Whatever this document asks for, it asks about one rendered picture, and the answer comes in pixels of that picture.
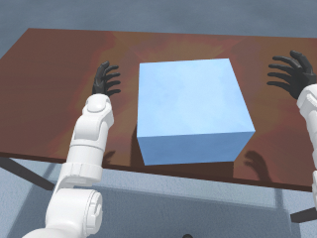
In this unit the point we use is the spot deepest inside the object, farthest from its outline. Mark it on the carton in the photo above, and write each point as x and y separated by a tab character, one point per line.
191	111

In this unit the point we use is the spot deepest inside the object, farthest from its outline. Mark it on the left robot upper arm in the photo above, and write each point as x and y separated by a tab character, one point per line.
74	213

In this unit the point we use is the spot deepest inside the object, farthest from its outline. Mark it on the left robot hand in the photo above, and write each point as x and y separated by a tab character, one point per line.
100	84

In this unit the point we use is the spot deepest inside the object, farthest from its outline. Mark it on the right robot hand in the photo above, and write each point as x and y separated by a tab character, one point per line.
301	72

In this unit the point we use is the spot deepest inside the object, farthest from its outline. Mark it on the robot right forearm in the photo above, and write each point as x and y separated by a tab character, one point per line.
307	103

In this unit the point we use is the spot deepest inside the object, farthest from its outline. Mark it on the robot left forearm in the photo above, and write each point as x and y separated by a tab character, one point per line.
83	165

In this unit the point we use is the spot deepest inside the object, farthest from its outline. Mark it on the table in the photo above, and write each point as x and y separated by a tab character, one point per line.
48	74

